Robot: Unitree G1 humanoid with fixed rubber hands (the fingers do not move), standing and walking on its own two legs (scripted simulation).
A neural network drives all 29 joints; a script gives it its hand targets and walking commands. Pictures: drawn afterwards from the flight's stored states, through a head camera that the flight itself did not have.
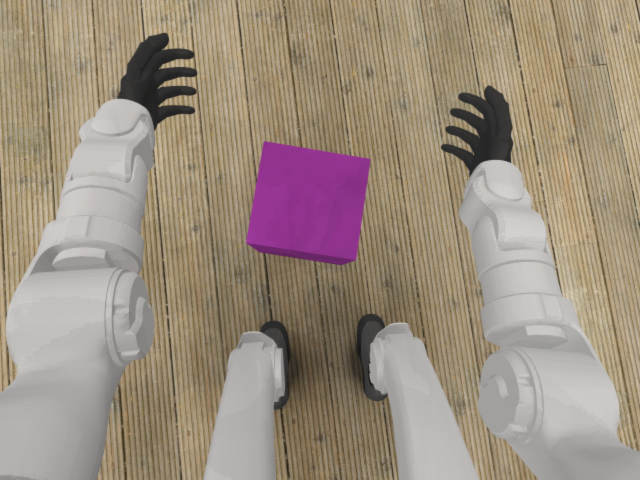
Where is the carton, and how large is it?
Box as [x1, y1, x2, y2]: [246, 141, 370, 264]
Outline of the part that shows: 264,141 246,242 261,252 337,264 343,264 354,260 356,256 370,159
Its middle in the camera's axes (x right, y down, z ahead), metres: -0.03 -0.06 +0.86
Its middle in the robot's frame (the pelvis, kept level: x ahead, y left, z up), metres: +0.49 +0.00 -0.51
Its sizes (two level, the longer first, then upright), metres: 0.210 0.200 0.250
